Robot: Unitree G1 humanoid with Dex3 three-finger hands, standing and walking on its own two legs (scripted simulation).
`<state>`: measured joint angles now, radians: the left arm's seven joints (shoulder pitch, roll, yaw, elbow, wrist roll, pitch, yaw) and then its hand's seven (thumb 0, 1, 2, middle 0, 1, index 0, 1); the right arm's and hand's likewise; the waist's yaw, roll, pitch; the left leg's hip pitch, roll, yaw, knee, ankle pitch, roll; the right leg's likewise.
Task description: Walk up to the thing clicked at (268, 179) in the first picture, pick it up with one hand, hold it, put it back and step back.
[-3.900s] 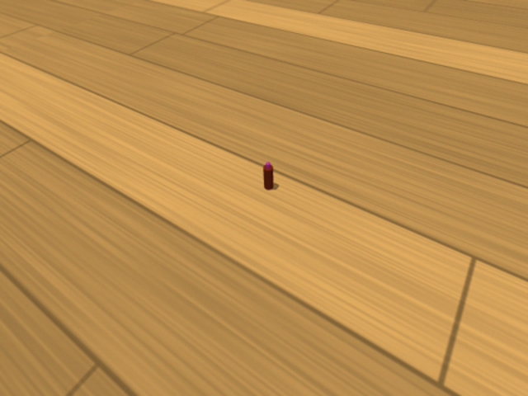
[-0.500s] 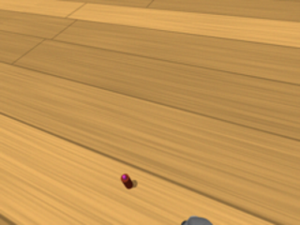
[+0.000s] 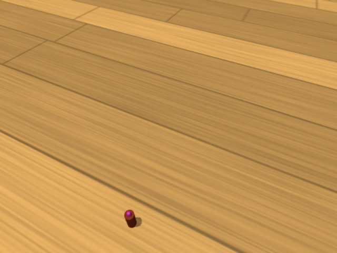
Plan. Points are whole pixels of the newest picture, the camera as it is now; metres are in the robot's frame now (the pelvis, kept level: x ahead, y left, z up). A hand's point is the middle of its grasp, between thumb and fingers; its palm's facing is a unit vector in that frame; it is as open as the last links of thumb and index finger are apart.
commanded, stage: walk up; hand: left
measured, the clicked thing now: (130, 218) +0.40 +0.21 -0.67
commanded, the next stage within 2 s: stand in 1.04 s
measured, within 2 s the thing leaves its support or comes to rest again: neither
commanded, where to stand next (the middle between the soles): +0.06 +0.00 m, yaw +0 degrees
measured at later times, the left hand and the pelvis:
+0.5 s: hand out of the picture +0.08 +0.26 -0.13, palm faces +0.02 -0.94 -0.34, open 7.4 cm; pelvis +0.02 +0.00 +0.02, yaw +0 degrees
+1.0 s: hand out of the picture +0.11 +0.25 -0.14, palm faces -0.02 -0.95 -0.31, open 7.4 cm; pelvis +0.03 +0.00 +0.02, yaw +0 degrees
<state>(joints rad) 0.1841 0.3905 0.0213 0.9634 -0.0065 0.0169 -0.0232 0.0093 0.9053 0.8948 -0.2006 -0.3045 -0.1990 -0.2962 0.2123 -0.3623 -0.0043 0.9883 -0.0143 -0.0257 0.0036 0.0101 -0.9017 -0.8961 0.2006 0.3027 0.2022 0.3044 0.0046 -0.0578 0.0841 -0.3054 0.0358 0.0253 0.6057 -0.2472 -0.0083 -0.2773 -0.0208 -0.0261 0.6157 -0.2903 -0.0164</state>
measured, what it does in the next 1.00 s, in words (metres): stands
